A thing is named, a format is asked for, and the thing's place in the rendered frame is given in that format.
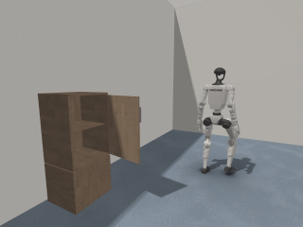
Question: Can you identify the left robot forearm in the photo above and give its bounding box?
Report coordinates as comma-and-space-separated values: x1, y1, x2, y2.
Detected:
197, 102, 205, 119

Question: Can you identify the robot right thigh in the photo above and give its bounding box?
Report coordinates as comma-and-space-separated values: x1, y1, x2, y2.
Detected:
221, 118, 237, 147

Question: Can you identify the right robot upper arm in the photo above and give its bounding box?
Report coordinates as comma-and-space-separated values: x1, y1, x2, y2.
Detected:
226, 84, 235, 108

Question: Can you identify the left robot upper arm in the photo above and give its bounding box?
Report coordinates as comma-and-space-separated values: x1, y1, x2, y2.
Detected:
199, 84, 210, 106

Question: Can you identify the cupboard door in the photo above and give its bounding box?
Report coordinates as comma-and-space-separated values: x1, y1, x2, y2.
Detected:
106, 95, 140, 164

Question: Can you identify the robot left hand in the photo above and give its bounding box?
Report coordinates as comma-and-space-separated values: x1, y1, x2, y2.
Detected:
197, 118, 204, 131

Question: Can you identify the right robot forearm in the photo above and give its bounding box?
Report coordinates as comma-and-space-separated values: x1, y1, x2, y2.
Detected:
229, 101, 239, 125

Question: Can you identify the robot right hand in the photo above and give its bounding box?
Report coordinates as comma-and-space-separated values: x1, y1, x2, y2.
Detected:
231, 124, 241, 139

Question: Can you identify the humanoid robot head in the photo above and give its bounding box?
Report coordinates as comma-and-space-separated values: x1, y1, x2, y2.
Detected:
211, 67, 226, 85

